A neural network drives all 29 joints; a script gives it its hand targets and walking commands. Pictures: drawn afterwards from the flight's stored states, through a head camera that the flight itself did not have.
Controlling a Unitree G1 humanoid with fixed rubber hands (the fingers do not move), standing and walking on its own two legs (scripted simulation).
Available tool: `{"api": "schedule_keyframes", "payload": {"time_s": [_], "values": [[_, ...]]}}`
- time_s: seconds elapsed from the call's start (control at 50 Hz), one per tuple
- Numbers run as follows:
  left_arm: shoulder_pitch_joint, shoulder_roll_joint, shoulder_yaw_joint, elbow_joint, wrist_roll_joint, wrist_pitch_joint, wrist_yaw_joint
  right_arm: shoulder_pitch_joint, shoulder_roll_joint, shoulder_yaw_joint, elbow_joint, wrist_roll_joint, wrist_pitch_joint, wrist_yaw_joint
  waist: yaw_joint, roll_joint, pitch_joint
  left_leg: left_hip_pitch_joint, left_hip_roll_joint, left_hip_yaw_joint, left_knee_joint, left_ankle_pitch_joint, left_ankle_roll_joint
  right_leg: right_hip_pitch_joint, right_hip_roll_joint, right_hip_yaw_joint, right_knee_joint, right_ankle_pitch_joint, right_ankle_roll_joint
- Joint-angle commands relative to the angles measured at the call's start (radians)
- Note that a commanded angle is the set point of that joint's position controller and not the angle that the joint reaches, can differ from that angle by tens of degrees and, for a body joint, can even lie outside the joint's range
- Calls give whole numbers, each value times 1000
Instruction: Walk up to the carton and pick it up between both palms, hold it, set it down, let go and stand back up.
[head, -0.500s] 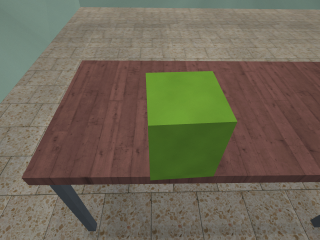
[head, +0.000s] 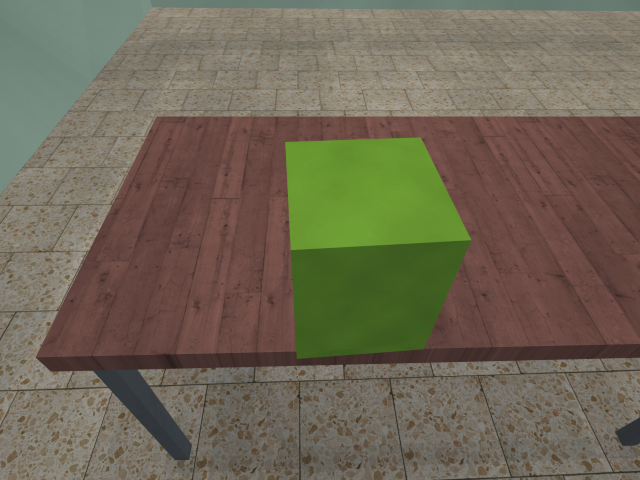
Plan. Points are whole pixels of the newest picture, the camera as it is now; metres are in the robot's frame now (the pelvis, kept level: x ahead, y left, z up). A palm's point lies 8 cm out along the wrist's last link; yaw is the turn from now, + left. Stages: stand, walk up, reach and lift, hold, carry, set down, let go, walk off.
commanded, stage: stand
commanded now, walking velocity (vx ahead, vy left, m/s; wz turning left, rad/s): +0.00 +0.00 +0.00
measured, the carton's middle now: (357, 250) +0.44 -0.05 +0.04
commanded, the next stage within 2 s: none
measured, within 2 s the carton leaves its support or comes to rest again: neither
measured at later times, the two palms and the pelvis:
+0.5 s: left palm out of the picture -0.03 +0.20 -0.15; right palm out of the picture -0.02 -0.21 -0.14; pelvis +0.01 +0.00 +0.00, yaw +0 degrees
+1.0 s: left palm out of the picture -0.02 +0.21 -0.15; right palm out of the picture -0.02 -0.20 -0.14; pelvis +0.02 +0.00 +0.00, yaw +1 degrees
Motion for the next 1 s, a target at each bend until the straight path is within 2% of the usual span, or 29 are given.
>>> {"api": "schedule_keyframes", "payload": {"time_s": [0.0, 0.04, 0.08, 0.1, 0.12, 0.16, 0.24, 0.28, 0.36, 0.38, 0.4, 0.44, 0.46, 0.5, 0.52, 0.62, 0.66, 0.68, 0.72, 0.74, 0.76, 0.78, 0.84, 0.86, 0.88, 0.9, 0.92, 0.96, 0.98], "values": [[87, 63, 18, 3, 0, -7, 4, 70, -53, 0, -2, 2, -3, -8, 24, -19, 27, -66, 69, -77, -108, 3, 34, 57, -74, 90, -52, -25, -18], [60, 56, 10, -4, 1, -1, 2, 54, -91, -6, -31, 6, -10, -14, -5, 52, 57, -69, 78, -85, -95, 39, 40, 33, -79, 97, -98, 3, -27], [17, 94, 28, -24, -5, -4, -1, 73, -84, -4, -16, 1, -1, -15, -3, 11, 120, -110, 71, -76, -126, -3, 32, 7, -57, 92, -91, -25, -27], [91, 90, 16, 0, -4, 1, -5, 89, -107, -11, -17, 0, -1, -14, -6, 59, 37, -84, 86, -100, -130, -76, 35, 59, -57, 73, -92, -48, -17], [66, 81, 9, 6, -2, 3, 2, 62, -122, -26, -31, 15, -12, -8, -10, -23, 108, -86, 73, -105, -116, -29, 28, -10, -64, 90, -94, -48, -21], [76, 82, 10, -9, -6, -12, 0, 76, -100, -6, -17, 2, -7, -9, 21, 2, 93, -122, 76, -91, -114, 0, 33, 52, -80, 91, -71, -17, -30], [101, 71, 13, 8, -12, -14, 3, 78, -73, 3, -1, 8, -15, -10, 9, 58, 56, -60, 78, -82, -108, 61, 25, 57, -72, 101, -77, 9, -24], [75, 70, 9, 2, -8, -7, 2, 56, -104, -11, -22, 6, -16, -8, 6, -17, 80, -95, 77, -102, -98, 34, 39, 77, -71, 84, -73, 42, -15], [84, 94, 10, 10, -3, -10, -1, 73, -99, -12, -6, 15, -12, -5, 12, 22, 88, -92, 63, -75, -115, 37, 31, 68, -72, 82, -96, 6, -20], [64, 86, 5, 15, 2, -7, 1, 98, -94, -6, 1, 17, -9, -10, -13, -6, 159, -86, 70, -72, -117, 30, 30, 1, -81, 105, -94, -7, -29], [78, 14, -8, 13, -1, -4, -1, 68, -70, -6, -5, 13, -16, -9, -16, 60, 129, -69, 76, -71, -87, 61, 40, -1, -77, 94, -108, 18, -34], [114, 50, 6, 27, -13, -9, 9, 56, -72, -2, 8, 11, -5, -11, 24, 10, 68, -80, 70, -75, -99, 22, 32, 82, -78, 86, -81, 23, -26], [135, 52, -5, 40, -13, -4, 6, 131, -50, 4, 25, 13, -6, -7, -9, -13, 34, -4, 69, -84, -102, 69, 31, 47, -68, 74, -84, -1, -23], [70, 38, -7, 4, -3, -6, 5, 40, -88, -8, 2, 5, -6, -18, 23, 32, 22, -41, 74, -72, -92, 75, 26, 84, -81, 87, -81, 32, -34], [87, 82, 11, -1, -2, -7, 8, 56, -87, 1, 3, 2, -4, -20, 11, -16, 86, -59, 82, -83, -106, 77, 41, 58, -87, 92, -97, 42, -37], [143, 44, 3, 34, -18, -8, 13, 39, -56, 3, 18, 18, -2, -11, 24, 31, 83, -91, 71, -93, -115, 3, 22, 84, -72, 78, -80, -5, -17], [73, 47, -3, 21, 0, -4, 8, 70, -55, 3, 18, 10, -2, -19, -16, 18, 114, -33, 75, -79, -121, 62, 33, 2, -86, 100, -83, -25, -30], [63, 101, 13, 0, -6, -11, 12, 44, -99, -5, 21, -3, -3, -15, 12, 14, 60, -49, 68, -77, -111, 63, 30, 72, -68, 81, -87, 11, -13], [79, 45, 6, 21, 0, -3, 17, 70, -57, -2, 12, 15, -13, -11, -21, 67, 99, -19, 64, -65, -99, 106, 28, 3, -73, 91, -81, 26, -19], [108, 57, 0, 41, 3, -4, 15, 91, -34, 8, 32, 18, -9, -7, -20, 6, 100, -22, 71, -69, -93, 91, 29, 2, -65, 70, -75, 21, -14], [132, 54, 10, 32, -14, -8, 12, 90, -91, -2, 27, 10, -16, -15, 13, 43, 38, -56, 73, -76, -108, 49, 34, 101, -80, 71, -71, 9, -14], [125, 53, -4, 44, -11, -1, 12, 94, -97, -11, 18, 17, -13, -12, -4, -21, 71, -41, 74, -91, -120, 5, 37, 41, -69, 61, -70, 2, -6], [78, 20, -1, 21, -11, -3, 10, 72, -17, 19, 15, 19, -10, -20, 4, 28, 77, -41, 73, -69, -97, 86, 28, 50, -78, 89, -85, 24, -24], [85, 41, 7, 8, -3, -7, 13, 47, -53, 12, 5, 11, -9, -20, 7, -1, 80, -68, 80, -96, -103, 45, 36, 58, -84, 86, -80, 20, -24], [41, 22, -8, 13, -1, -3, 14, 53, -76, -12, 2, 17, -8, -19, -19, 5, 103, -41, 68, -76, -101, 125, 27, 25, -73, 80, -87, 56, -24], [109, 26, -9, 36, -11, 1, 6, 44, -110, -9, -2, 9, -15, -18, 10, 12, 61, -65, 80, -99, -90, 60, 41, 80, -84, 76, -88, 16, -19], [96, 85, 3, 29, -13, -9, 11, 94, -96, -5, 5, 24, -10, -17, -11, -24, 50, -39, 72, -98, -104, 114, 41, 73, -84, 84, -62, 67, -18], [109, 65, 3, 33, -9, -1, 16, 63, -54, 8, 13, 5, -17, -14, 23, 28, 54, -17, 78, -74, -124, 97, 29, 75, -88, 79, -66, 34, -13], [95, 112, 16, 14, -10, -6, 11, 62, -98, -8, 2, 13, -20, -22, 19, -8, 92, -54, 71, -86, -121, 97, 26, 77, -74, 74, -73, 37, -9]]}}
